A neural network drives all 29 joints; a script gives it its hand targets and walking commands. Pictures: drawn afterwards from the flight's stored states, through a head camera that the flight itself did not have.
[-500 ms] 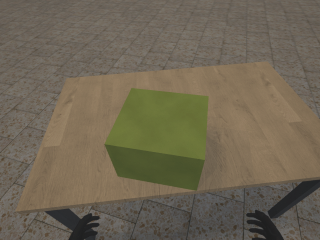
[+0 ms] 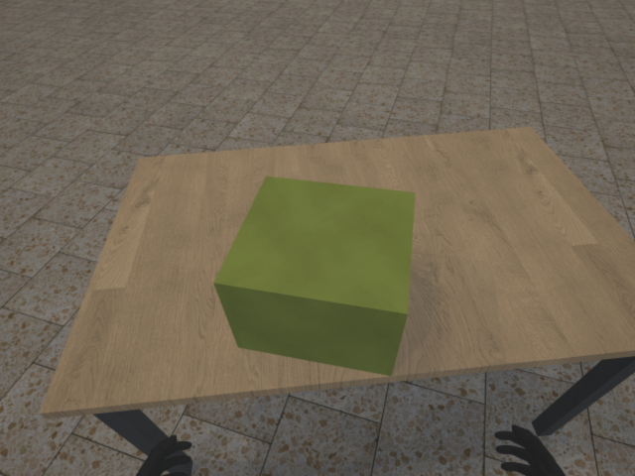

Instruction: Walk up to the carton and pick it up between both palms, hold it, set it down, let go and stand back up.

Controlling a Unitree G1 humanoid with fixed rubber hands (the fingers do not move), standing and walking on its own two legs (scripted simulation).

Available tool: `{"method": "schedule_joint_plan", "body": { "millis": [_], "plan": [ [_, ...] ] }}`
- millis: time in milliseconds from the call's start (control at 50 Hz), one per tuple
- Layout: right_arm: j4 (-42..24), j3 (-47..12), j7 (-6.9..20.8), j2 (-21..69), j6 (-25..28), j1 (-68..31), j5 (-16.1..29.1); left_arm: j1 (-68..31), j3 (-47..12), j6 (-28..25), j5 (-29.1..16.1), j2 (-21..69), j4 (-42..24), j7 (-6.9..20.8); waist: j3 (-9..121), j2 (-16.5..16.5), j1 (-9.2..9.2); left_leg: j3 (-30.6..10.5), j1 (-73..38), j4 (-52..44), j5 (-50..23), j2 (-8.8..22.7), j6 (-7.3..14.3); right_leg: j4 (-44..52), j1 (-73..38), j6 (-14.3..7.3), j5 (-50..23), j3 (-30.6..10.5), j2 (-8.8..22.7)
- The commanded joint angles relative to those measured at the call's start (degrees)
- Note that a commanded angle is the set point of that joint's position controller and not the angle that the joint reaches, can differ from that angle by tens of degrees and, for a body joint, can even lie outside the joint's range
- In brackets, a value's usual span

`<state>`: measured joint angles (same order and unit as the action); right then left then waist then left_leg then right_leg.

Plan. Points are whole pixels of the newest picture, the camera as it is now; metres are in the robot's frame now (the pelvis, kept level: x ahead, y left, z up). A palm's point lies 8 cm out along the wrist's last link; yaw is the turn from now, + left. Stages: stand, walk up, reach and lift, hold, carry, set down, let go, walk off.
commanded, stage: stand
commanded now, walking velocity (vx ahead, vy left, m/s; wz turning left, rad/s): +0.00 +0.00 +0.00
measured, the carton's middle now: (325, 271) +0.48 +0.02 -0.05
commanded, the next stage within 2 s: none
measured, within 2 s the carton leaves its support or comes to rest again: neither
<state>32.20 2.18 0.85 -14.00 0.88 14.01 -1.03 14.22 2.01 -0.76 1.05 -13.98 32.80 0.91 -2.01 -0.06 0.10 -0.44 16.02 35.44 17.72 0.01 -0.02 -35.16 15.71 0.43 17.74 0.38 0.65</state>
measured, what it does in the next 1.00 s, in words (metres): stands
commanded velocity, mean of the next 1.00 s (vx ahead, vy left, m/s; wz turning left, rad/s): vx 0.00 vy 0.00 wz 0.00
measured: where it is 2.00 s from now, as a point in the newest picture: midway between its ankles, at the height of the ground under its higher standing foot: outside the picture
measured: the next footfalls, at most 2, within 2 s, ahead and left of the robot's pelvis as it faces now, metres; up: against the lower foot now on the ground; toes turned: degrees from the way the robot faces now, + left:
none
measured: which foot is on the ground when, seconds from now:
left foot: down 0.00-1.00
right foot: down 0.00-1.00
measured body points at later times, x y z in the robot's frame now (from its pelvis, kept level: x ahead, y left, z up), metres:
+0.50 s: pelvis -0.01 +0.00 +0.00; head +0.00 +0.00 +0.45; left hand +0.13 +0.26 -0.09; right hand +0.14 -0.25 -0.08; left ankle +0.01 +0.12 -0.73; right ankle +0.01 -0.12 -0.73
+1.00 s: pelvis +0.00 +0.00 +0.00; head +0.01 +0.00 +0.45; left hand +0.13 +0.26 -0.09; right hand +0.15 -0.25 -0.09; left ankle +0.01 +0.12 -0.73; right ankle +0.01 -0.13 -0.73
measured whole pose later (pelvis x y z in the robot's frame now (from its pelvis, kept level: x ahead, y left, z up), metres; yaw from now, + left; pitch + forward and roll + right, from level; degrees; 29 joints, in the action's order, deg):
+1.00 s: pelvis +0.00 +0.00 +0.00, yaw +2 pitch -1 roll +0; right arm 32.8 1.6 0.6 -14.7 0.6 15.4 -0.7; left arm 15.0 1.2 -0.7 0.5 -15.2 34.5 0.5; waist -1.9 0.2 0.2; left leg -2.4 15.8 33.9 16.7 -0.6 -0.4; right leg -33.9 14.8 0.3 17.7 2.1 1.4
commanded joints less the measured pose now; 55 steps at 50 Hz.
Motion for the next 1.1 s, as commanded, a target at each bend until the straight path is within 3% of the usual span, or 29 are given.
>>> {"method": "schedule_joint_plan", "body": {
  "millis": [0,480,500,540,580,680,720,760,800,940,980,1040,1080],
  "plan": [
    [-4.7,1.9,-0.2,-6.8,1.0,-1.3,0.0,-1.2,1.8,-1.0,0.0,-6.7,-4.7,-0.2,2.4,-0.1,-0.01,-5.1,0.4,-7.1,-5.1,4.5,1.9,6.3,-0.2,-2.1,-5.0,-4.7,4.0],
    [-4.0,1.6,-0.3,-7.3,0.9,-0.3,0.1,-0.1,1.5,-0.9,-0.1,-7.3,-3.8,-0.4,2.1,-0.1,0.01,-5.7,0.8,-7.8,-4.5,4.6,2.0,7.1,-0.1,-2.2,-4.1,-4.8,4.3],
    [-4.0,1.7,-0.3,-7.6,0.8,0.5,0.5,-0.5,1.4,-1.0,-0.4,-7.4,-4.1,-0.3,1.4,1.5,-0.36,-6.4,1.8,-8.0,-3.5,4.8,2.2,7.4,-0.1,-2.1,-2.8,-4.8,4.4],
    [-3.9,1.6,-0.3,-7.6,0.8,0.4,0.4,0.8,1.3,-0.8,-0.5,-7.4,-3.7,-0.2,2.1,-0.4,0.27,-6.6,2.3,-9.0,-1.0,4.7,2.2,7.5,0.0,-1.9,-1.2,-4.5,4.3],
    [-3.8,1.8,-0.3,-7.6,0.7,0.2,0.4,0.5,1.3,-0.8,-0.6,-7.4,-3.5,-0.3,1.1,-0.2,0.02,-6.8,2.2,-9.0,-0.3,4.8,2.2,8.2,0.6,-2.0,-0.7,-4.6,4.3],
    [-3.9,1.9,-0.3,-7.9,0.9,0.3,0.3,0.6,1.3,-1.1,-0.4,-7.3,-3.6,-0.4,0.7,-0.9,0.33,-6.3,2.0,-8.5,-3.0,4.6,1.9,7.5,0.3,-2.0,-3.0,-4.5,4.6],
    [-3.9,1.8,-0.3,-7.3,0.9,1.7,0.4,0.2,1.3,-1.2,-0.5,-7.8,-3.2,-0.4,1.7,0.6,-0.33,-6.6,1.8,-8.3,-4.3,4.6,2.2,7.8,-0.6,-2.2,-3.5,-4.4,4.8],
    [-3.6,1.7,-0.2,-7.7,0.8,1.3,0.3,-0.3,1.2,-1.1,-0.3,-8.0,-3.3,-0.4,1.9,-0.7,-0.11,-7.0,2.4,-9.3,-2.7,4.5,2.0,7.1,-0.5,-2.0,-2.6,-3.9,4.5],
    [-3.7,1.6,-0.4,-8.0,0.9,0.5,0.3,0.5,1.0,-1.2,-0.4,-7.3,-3.2,-0.3,3.0,-1.5,0.39,-7.1,1.5,-8.5,-6.1,4.9,2.2,6.9,-1.7,-2.1,-5.2,-3.9,4.5],
    [-4.0,1.4,-0.4,-7.7,0.7,1.6,0.4,0.3,1.0,-0.9,-0.5,-8.0,-2.5,-0.6,4.8,0.9,-0.17,-6.7,-0.7,-6.8,-12.0,4.5,2.0,6.3,-3.1,-2.2,-9.4,-3.2,5.2],
    [-3.9,1.6,-0.4,-8.3,0.6,0.5,0.2,0.8,1.1,-0.8,-0.6,-8.0,-2.6,-0.6,3.9,0.2,0.67,-6.8,-0.5,-6.8,-11.4,4.7,2.0,6.3,-3.1,-2.0,-8.4,-3.3,5.5],
    [-4.5,1.6,-0.4,-8.0,0.3,0.4,0.5,0.8,1.3,-0.6,-0.4,-8.0,-2.7,-0.5,2.3,-1.6,0.46,-6.8,0.3,-7.2,-11.1,4.4,1.8,6.5,-1.7,-2.0,-7.3,-3.0,5.2],
    [-4.3,1.5,-0.4,-8.1,0.3,0.2,0.4,0.8,1.2,-0.5,-0.4,-8.3,-2.9,-0.4,1.6,-1.1,0.46,-6.6,0.8,-7.6,-8.9,4.2,1.9,7.3,-1.5,-2.1,-6.3,-3.3,5.2]
  ]
}}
